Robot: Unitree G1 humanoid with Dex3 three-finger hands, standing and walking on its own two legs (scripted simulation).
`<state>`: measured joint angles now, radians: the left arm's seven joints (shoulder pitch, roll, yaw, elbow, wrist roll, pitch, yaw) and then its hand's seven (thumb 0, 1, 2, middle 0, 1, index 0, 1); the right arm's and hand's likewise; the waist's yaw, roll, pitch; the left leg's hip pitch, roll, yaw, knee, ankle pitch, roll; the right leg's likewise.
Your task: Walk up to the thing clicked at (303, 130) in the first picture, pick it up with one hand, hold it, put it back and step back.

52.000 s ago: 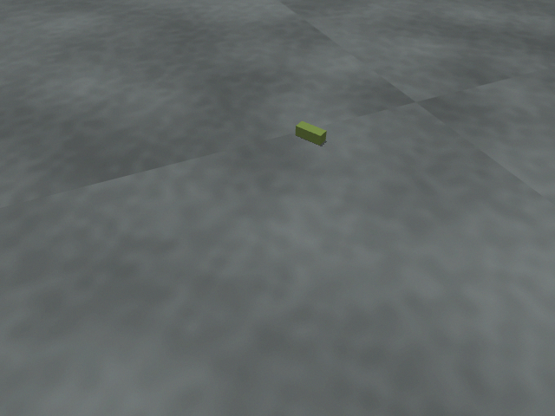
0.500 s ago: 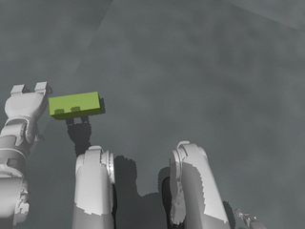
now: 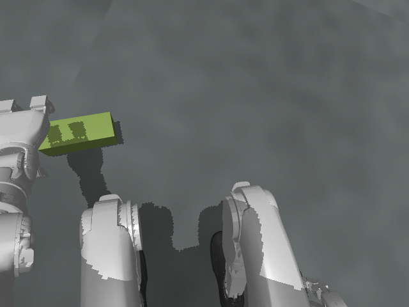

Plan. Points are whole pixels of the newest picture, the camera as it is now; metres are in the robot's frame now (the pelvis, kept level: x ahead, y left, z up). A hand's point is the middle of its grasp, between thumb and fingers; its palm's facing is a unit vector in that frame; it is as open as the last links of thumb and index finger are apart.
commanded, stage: rise first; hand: left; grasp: from above
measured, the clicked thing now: (79, 134) +0.51 +0.27 -0.31
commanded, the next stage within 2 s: approach in 1.92 s
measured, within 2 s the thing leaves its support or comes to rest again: neither
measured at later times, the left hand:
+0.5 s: hand (43, 144) +0.44 +0.30 -0.19, palm faces -0.45 -0.10 -0.89, open 14.1 cm
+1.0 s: hand (45, 139) +0.46 +0.31 -0.20, palm faces -0.44 -0.10 -0.89, open 14.2 cm
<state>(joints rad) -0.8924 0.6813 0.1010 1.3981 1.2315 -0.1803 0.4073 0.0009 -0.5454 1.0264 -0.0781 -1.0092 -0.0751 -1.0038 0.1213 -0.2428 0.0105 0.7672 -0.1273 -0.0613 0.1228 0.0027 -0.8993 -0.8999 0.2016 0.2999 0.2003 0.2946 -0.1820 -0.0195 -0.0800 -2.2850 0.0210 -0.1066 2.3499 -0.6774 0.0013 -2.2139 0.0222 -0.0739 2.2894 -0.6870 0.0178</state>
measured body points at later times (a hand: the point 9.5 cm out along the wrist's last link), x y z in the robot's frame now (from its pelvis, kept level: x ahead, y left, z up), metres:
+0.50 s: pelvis +0.00 +0.00 -0.01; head +0.24 +0.07 +0.36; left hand +0.46 +0.31 -0.14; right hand +0.06 -0.27 -0.12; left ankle +0.08 +0.13 -0.31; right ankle +0.10 -0.12 -0.31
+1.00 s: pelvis +0.00 +0.00 -0.02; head +0.25 +0.07 +0.35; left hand +0.48 +0.31 -0.15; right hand +0.05 -0.27 -0.13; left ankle +0.08 +0.13 -0.31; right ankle +0.10 -0.12 -0.31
